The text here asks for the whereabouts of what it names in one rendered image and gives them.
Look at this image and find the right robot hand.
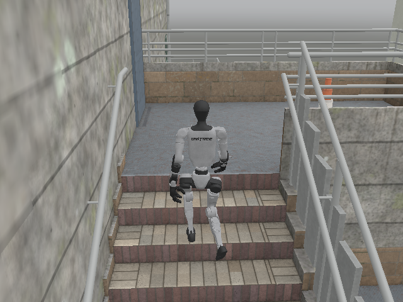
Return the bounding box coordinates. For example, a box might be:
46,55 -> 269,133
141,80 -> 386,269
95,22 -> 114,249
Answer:
211,161 -> 226,173

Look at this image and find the robot left thigh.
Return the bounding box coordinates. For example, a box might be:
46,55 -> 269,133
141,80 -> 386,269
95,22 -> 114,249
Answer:
179,174 -> 193,202

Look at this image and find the right robot forearm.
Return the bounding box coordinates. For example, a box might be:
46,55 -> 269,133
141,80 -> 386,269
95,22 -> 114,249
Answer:
219,151 -> 229,167

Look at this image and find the left robot upper arm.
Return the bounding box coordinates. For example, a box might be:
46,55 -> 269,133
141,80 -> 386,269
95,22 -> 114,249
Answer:
174,127 -> 189,164

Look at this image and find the left robot forearm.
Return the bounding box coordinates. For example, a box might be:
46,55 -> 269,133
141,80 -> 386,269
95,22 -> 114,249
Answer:
169,154 -> 181,187

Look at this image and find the humanoid robot torso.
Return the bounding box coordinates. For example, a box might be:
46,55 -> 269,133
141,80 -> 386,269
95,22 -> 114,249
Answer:
187,125 -> 217,189

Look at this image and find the right robot upper arm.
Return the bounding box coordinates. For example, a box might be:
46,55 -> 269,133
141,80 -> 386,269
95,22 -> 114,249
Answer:
215,126 -> 228,159

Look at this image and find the left robot hand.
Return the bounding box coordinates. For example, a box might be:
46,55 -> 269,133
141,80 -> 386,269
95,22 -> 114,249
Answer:
170,186 -> 185,203

